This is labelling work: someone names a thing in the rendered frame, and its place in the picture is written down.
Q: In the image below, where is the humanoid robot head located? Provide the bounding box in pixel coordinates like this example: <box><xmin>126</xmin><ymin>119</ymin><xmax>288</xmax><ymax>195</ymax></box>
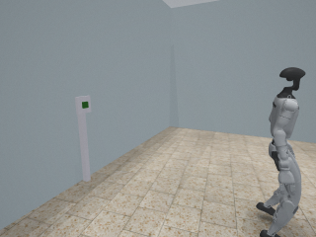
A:
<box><xmin>276</xmin><ymin>67</ymin><xmax>306</xmax><ymax>100</ymax></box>

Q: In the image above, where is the robot right forearm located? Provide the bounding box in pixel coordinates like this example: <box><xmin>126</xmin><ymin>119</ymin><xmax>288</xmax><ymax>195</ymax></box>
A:
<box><xmin>274</xmin><ymin>130</ymin><xmax>290</xmax><ymax>171</ymax></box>

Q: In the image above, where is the robot left hand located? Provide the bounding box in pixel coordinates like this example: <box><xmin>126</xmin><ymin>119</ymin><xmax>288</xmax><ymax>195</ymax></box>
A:
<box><xmin>286</xmin><ymin>141</ymin><xmax>296</xmax><ymax>158</ymax></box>

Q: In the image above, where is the robot right upper arm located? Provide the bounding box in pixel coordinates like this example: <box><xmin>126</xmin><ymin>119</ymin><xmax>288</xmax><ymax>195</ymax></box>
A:
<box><xmin>272</xmin><ymin>99</ymin><xmax>298</xmax><ymax>137</ymax></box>

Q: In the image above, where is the panel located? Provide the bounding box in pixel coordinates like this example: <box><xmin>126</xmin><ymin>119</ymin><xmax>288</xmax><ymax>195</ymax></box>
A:
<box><xmin>75</xmin><ymin>96</ymin><xmax>92</xmax><ymax>182</ymax></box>

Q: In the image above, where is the left robot shin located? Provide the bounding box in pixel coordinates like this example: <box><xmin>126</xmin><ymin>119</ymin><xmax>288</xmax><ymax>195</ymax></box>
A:
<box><xmin>265</xmin><ymin>184</ymin><xmax>289</xmax><ymax>208</ymax></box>

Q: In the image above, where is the robot right hand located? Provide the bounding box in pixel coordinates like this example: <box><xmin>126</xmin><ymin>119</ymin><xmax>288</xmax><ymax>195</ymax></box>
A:
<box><xmin>277</xmin><ymin>170</ymin><xmax>296</xmax><ymax>196</ymax></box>

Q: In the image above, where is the button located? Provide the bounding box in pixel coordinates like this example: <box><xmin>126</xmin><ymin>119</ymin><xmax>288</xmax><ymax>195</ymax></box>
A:
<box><xmin>82</xmin><ymin>102</ymin><xmax>89</xmax><ymax>109</ymax></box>

